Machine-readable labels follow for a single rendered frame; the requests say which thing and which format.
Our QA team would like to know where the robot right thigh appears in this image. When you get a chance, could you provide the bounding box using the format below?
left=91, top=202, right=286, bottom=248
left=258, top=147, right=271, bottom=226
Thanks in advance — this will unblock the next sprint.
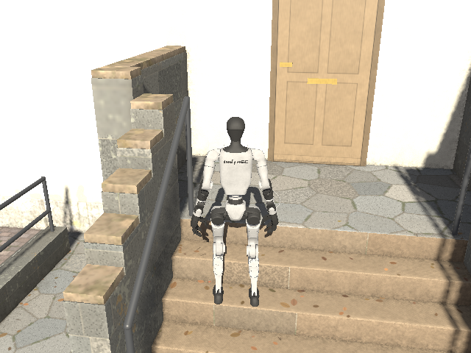
left=246, top=206, right=261, bottom=258

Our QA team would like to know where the robot right upper arm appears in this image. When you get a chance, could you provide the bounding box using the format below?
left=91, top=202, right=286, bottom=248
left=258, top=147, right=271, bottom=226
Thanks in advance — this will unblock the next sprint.
left=251, top=149, right=270, bottom=190

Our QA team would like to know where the robot right forearm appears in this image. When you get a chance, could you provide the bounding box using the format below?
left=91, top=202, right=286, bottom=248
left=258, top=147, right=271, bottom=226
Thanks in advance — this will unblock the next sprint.
left=262, top=179, right=277, bottom=215

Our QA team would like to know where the robot left upper arm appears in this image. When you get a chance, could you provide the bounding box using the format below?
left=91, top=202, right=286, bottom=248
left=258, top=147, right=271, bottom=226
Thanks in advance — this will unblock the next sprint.
left=202, top=149, right=220, bottom=190

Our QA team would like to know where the robot left forearm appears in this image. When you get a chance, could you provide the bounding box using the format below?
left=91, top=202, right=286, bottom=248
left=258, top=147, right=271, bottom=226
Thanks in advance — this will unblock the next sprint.
left=193, top=179, right=209, bottom=217

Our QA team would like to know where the right robot hand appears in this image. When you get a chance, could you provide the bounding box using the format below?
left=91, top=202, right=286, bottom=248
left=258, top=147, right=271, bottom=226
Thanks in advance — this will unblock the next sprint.
left=261, top=213, right=279, bottom=233

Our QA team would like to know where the left robot shin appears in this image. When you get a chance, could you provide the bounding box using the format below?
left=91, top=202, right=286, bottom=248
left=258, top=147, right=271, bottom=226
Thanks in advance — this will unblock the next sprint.
left=213, top=243, right=223, bottom=293

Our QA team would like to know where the left robot hand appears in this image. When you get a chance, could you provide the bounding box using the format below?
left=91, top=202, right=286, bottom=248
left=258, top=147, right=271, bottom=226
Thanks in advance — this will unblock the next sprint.
left=191, top=214, right=208, bottom=237

